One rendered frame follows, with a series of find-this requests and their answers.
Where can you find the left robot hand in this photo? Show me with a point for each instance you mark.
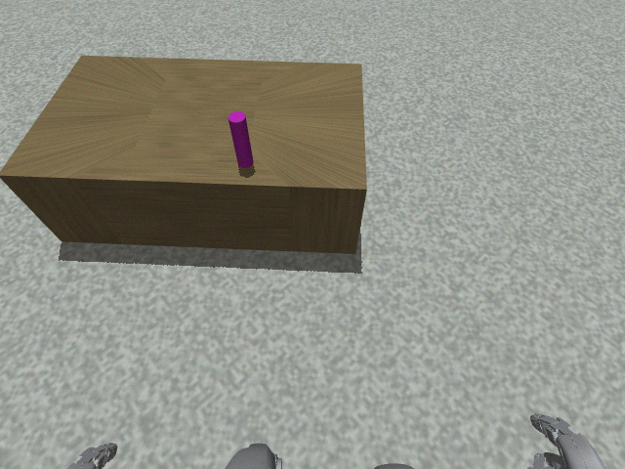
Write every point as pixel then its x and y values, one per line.
pixel 95 458

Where can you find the can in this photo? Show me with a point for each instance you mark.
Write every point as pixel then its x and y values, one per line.
pixel 240 136

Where can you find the right robot hand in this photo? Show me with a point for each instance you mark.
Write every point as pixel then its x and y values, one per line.
pixel 575 451

